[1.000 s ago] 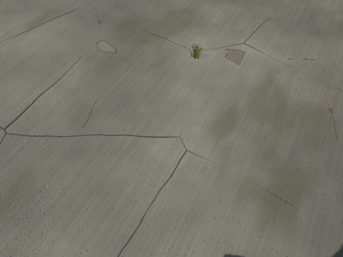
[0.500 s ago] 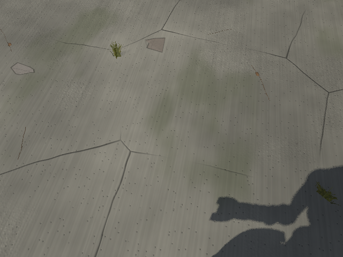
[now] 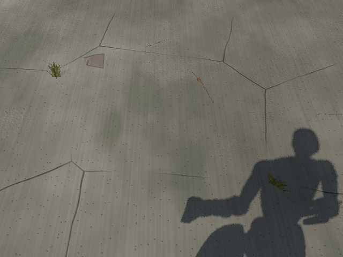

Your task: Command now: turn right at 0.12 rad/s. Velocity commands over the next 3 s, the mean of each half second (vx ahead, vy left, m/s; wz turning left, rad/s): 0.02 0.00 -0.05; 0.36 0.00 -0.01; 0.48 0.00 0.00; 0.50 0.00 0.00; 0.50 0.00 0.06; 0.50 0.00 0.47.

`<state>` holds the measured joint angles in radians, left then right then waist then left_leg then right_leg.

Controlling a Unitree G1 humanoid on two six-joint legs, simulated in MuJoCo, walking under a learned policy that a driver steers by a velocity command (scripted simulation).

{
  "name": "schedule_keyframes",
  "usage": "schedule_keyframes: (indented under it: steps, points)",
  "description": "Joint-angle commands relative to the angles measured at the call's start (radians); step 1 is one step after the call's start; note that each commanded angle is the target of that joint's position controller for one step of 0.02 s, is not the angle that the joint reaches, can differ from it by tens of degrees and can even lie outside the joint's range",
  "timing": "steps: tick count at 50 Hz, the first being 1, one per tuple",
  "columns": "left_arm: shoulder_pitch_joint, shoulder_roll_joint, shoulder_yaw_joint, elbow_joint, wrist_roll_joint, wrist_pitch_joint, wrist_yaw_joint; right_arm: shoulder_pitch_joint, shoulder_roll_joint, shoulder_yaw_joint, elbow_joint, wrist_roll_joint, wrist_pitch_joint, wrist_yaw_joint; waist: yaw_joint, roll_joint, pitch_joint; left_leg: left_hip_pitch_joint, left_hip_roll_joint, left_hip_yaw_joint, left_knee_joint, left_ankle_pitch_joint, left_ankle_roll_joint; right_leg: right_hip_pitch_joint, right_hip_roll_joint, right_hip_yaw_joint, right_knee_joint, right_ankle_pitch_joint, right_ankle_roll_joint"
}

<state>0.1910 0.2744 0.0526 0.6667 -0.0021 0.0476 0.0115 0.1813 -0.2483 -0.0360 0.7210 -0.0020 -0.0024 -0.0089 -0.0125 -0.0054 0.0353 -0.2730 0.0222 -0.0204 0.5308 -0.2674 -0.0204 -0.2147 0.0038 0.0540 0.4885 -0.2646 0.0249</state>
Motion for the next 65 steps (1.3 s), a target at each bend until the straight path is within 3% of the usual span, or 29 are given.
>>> schedule_keyframes:
  steps: [1,2,3,6,20,22,25,28,30,32,33,34,35,36,37,40,43,46,52,54,56,57,58,59,60,61,62,63,65]
  points:
    - [-0.015,0.149,0.028,-0.055,0.026,-0.017,0.003,0.049,-0.074,-0.011,-0.057,-0.028,-0.036,0.007,-0.057,-0.191,-0.143,0.02,0.035,-0.015,-0.062,-0.021,-0.001,0.07,-0.203,0.183,-0.089,0.337,-0.146]
    - [-0.052,0.09,0.016,-0.077,0.024,-0.026,-0.007,0.001,-0.117,-0.017,-0.049,-0.031,-0.035,0.003,-0.024,-0.13,-0.101,0.055,0.032,-0.011,-0.057,0.034,-0.029,0.029,-0.147,0.155,-0.104,0.186,-0.137]
    - [-0.036,0.078,0.012,-0.063,0.031,-0.033,-0.008,-0.027,-0.124,-0.021,-0.045,-0.027,-0.033,0.002,-0.007,-0.109,-0.088,0.056,0.024,-0.003,-0.053,0.075,-0.033,0.018,-0.116,0.134,-0.107,0.111,-0.107]
    - [-0.01,0.096,0.011,-0.048,0.022,-0.052,-0.006,-0.011,-0.122,-0.022,-0.031,-0.016,-0.02,-0.007,-0.007,-0.094,-0.033,0.059,0.03,-0.012,-0.058,0.125,-0.027,-0.023,-0.092,0.118,-0.104,0.113,-0.079]
    - [0.013,0.061,-0.001,-0.002,0.015,-0.058,-0.002,0.036,-0.123,-0.026,0.074,-0.007,-0.016,-0.026,-0.003,-0.009,-0.042,0.097,0.038,-0.013,-0.068,0.177,-0.04,-0.007,-0.054,0.079,-0.078,0.177,-0.077]
    - [0.04,0.077,0.006,0.018,0.009,-0.052,0.002,0.052,-0.113,-0.024,0.093,-0.002,-0.013,-0.029,0.006,-0.04,-0.051,0.071,-0.008,0.042,-0.018,-0.006,-0.035,-0.003,-0.047,0.091,-0.111,-0.088,-0.099]
    - [0.107,0.158,0.03,0.034,-0.006,-0.049,0.007,-0.022,-0.105,-0.024,0.054,0.017,-0.037,-0.024,0.056,-0.171,0.081,-0.168,-0.035,0.073,0.176,-0.187,0.004,-0.029,-0.209,0.358,-0.279,-0.555,-0.221]
    - [0.113,0.146,0.029,0.047,-0.015,-0.078,0.011,-0.035,-0.109,-0.026,0.034,0.039,-0.082,0.002,0.044,-0.195,0.116,-0.271,0.036,-0.003,0.235,-0.266,0.08,0.023,-0.295,0.447,-0.305,-0.437,-0.269]
    - [0.029,0.141,0.027,0.029,-0.029,-0.076,0.007,0.057,-0.1,-0.026,0.079,0.039,-0.102,0.022,-0.021,-0.143,0.066,-0.05,0.015,0.041,0.026,-0.115,0.109,-0.043,-0.226,0.303,-0.257,-0.289,-0.216]
    - [-0.016,0.09,0.013,0.015,-0.017,-0.076,0.005,0.25,-0.128,-0.046,0.17,0.018,-0.104,0.027,-0.098,-0.057,-0.017,0.295,-0.003,0.014,-0.063,0.056,0.09,-0.209,-0.103,0.129,-0.052,-0.143,-0.138]
    - [-0.039,0.018,-0.008,-0.02,-0.004,-0.086,0.006,0.357,-0.222,-0.067,0.179,0.015,-0.106,0.022,-0.124,0.198,-0.047,0.408,0.212,-0.341,-0.239,-0.126,0.172,-0.37,0.027,-0.03,0.298,-0.153,-0.051]
    - [-0.035,0.066,0.008,-0.052,-0.025,-0.103,0.014,0.38,-0.269,-0.072,0.172,0.005,-0.114,0.035,-0.115,0.308,-0.033,0.419,0.369,-0.694,-0.363,-0.236,0.3,-0.525,0.072,0.013,0.525,-0.328,-0.036]
    - [0.005,0.109,0.021,-0.032,-0.042,-0.117,0.01,0.289,-0.205,-0.052,0.146,0.007,-0.12,0.033,-0.068,0.181,0.035,0.382,0.371,-0.649,-0.361,-0.292,0.305,-0.596,-0.001,0.073,0.638,-0.273,-0.053]
    - [0.02,0.112,0.022,-0.011,-0.044,-0.127,0.0,0.236,-0.161,-0.04,0.127,0.009,-0.12,0.029,-0.048,0.132,0.071,0.363,0.319,-0.53,-0.357,-0.277,0.267,-0.619,-0.041,0.064,0.654,-0.163,-0.072]
    - [0.017,0.103,0.024,0.001,-0.034,-0.134,-0.004,0.205,-0.16,-0.038,0.118,0.006,-0.117,0.027,-0.037,0.1,0.07,0.358,0.281,-0.443,-0.368,-0.204,0.235,-0.625,-0.069,0.042,0.634,-0.074,-0.081]
    - [-0.009,0.079,0.026,0.007,-0.015,-0.133,-0.025,0.231,-0.109,-0.015,0.127,0.0,-0.102,0.027,-0.036,0.115,0.038,0.344,0.199,-0.236,-0.375,0.166,0.19,-0.566,-0.099,-0.011,0.565,0.075,-0.067]
    - [-0.075,0.044,0.016,-0.019,-0.012,-0.125,-0.033,0.267,-0.133,-0.016,0.14,0.003,-0.091,0.016,-0.047,0.086,0.034,0.333,0.178,-0.139,-0.382,0.379,0.2,-0.572,-0.093,-0.052,0.455,0.15,-0.029]
    - [-0.189,0.017,0.0,-0.058,-0.017,-0.132,-0.041,0.273,-0.148,-0.015,0.143,0.002,-0.08,0.001,-0.071,0.089,0.067,0.263,0.148,-0.071,-0.414,0.376,0.187,-0.498,-0.071,-0.082,0.24,0.277,-0.013]
    - [-0.314,0.039,-0.002,-0.105,-0.027,-0.152,-0.07,0.319,-0.171,-0.024,0.175,0.019,-0.071,-0.007,-0.067,0.094,0.113,0.343,0.217,-0.058,-0.392,0.435,0.191,-0.436,-0.036,-0.08,0.041,0.307,-0.062]
    - [-0.267,0.075,0.011,-0.097,-0.023,-0.154,-0.071,0.299,-0.194,-0.034,0.171,0.016,-0.064,-0.01,-0.017,0.115,0.051,0.403,0.23,-0.048,-0.293,0.71,0.171,-0.344,-0.002,-0.096,0.026,0.245,-0.1]
    - [-0.032,0.141,0.046,-0.031,-0.022,-0.147,-0.056,0.27,-0.206,-0.039,0.162,0.007,-0.048,-0.013,0.113,0.132,-0.118,0.385,0.19,-0.007,-0.006,1.012,0.139,-0.033,0.055,-0.137,0.009,0.231,-0.156]
    - [0.155,0.182,0.06,0.015,-0.014,-0.14,-0.041,0.262,-0.188,-0.029,0.142,-0.004,-0.046,-0.015,0.189,0.101,-0.25,0.168,0.161,-0.008,0.25,0.822,0.114,0.305,-0.06,-0.016,0.059,0.237,-0.208]
    - [0.255,0.277,0.08,0.043,0.006,-0.139,-0.039,0.405,-0.031,0.015,0.119,-0.008,-0.063,0.0,0.113,-0.18,-0.431,-0.248,-0.037,0.0,0.678,0.091,0.046,0.706,-0.35,0.491,0.014,0.029,-0.384]
    - [0.261,0.181,0.056,0.058,0.0,-0.137,-0.039,0.382,-0.092,0.004,0.144,0.017,-0.092,0.009,0.14,-0.191,-0.48,-0.366,-0.077,-0.146,0.817,-0.289,0.056,0.691,-0.398,0.743,-0.17,-0.113,-0.4]
    - [0.163,0.141,0.041,0.055,-0.008,-0.136,-0.035,0.246,-0.174,-0.022,0.095,0.05,-0.107,0.015,0.122,-0.15,-0.255,-0.457,-0.012,-0.122,0.849,-0.232,0.066,0.519,-0.353,0.578,-0.207,-0.138,-0.335]
    - [0.081,0.119,0.033,0.049,-0.01,-0.136,-0.034,0.169,-0.174,-0.02,0.072,0.052,-0.115,0.012,0.089,-0.06,-0.14,-0.438,0.043,-0.088,0.798,-0.132,0.072,0.34,-0.314,0.435,-0.239,-0.058,-0.301]
    - [0.031,0.097,0.026,0.048,-0.004,-0.14,-0.039,0.139,-0.159,-0.023,0.069,0.037,-0.114,0.007,0.052,-0.009,-0.074,-0.402,0.078,-0.068,0.737,-0.07,0.065,0.2,-0.272,0.335,-0.27,0.049,-0.283]
    - [0.001,0.077,0.02,0.049,0.009,-0.147,-0.043,0.162,-0.147,-0.027,0.076,0.027,-0.103,0.004,0.012,-0.034,-0.056,-0.334,0.11,-0.075,0.696,-0.024,0.06,0.108,-0.232,0.258,-0.301,0.115,-0.269]
    - [-0.008,0.076,0.022,0.067,0.004,-0.161,-0.047,0.207,-0.104,-0.02,0.088,0.02,-0.08,0.002,-0.022,-0.059,-0.052,-0.271,0.128,-0.064,0.649,-0.002,0.042,0.015,-0.208,0.189,-0.352,0.165,-0.284]
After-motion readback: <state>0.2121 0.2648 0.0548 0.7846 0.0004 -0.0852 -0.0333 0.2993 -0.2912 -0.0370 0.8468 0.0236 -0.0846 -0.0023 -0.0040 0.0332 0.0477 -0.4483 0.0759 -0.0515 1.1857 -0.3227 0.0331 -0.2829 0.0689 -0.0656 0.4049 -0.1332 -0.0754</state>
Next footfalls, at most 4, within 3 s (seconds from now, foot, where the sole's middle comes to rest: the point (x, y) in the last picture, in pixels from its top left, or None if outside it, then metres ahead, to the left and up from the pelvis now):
1.14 right None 0.45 -0.10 -0.77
1.66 left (140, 195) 0.74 0.15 -0.77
2.20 right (191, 139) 1.04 -0.08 -0.77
2.76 left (142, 98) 1.33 0.17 -0.77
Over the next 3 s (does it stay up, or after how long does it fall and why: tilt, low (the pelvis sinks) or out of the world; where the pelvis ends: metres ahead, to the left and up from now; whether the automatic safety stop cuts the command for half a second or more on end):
stays up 1.30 0.10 0.01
